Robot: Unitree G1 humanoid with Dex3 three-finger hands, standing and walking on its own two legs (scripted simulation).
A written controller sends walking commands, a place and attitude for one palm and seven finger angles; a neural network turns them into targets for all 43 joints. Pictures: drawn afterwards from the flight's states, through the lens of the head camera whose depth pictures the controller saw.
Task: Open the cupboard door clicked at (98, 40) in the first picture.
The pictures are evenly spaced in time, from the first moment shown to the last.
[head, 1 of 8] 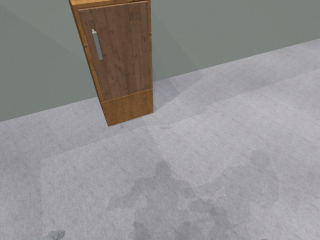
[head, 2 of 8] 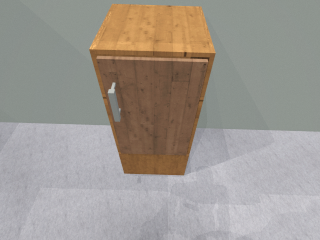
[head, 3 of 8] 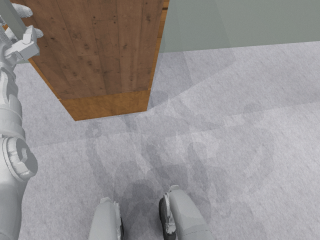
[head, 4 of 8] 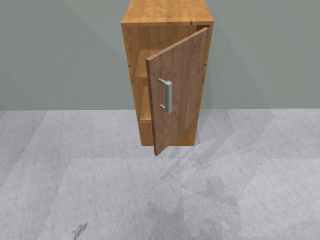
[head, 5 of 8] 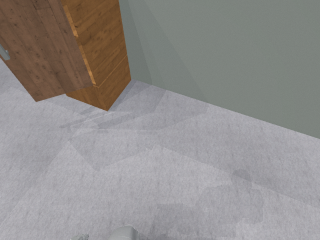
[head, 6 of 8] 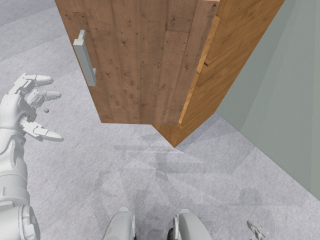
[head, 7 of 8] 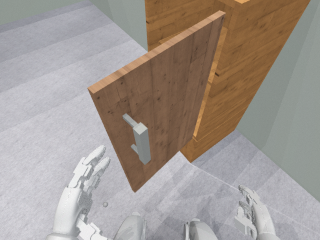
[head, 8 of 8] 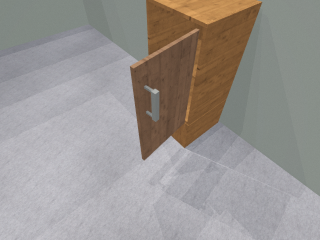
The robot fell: no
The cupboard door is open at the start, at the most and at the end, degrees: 0 99 98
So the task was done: yes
